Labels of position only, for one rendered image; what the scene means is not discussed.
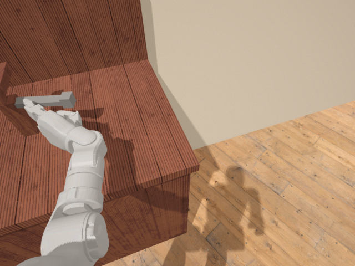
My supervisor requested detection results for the counter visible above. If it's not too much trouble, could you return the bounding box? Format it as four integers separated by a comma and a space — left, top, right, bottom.
0, 0, 200, 266

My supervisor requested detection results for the robot left upper arm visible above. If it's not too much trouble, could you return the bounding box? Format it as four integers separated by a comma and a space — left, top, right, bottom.
17, 211, 109, 266

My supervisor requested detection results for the tap lever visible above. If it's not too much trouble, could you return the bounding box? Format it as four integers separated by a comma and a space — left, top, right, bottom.
14, 91, 76, 108

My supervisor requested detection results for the robot left forearm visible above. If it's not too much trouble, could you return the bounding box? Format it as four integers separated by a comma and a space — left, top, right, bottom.
40, 126, 107, 256

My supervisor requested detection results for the left robot hand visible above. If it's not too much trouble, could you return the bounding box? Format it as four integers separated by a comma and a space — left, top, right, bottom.
23, 99, 82, 150

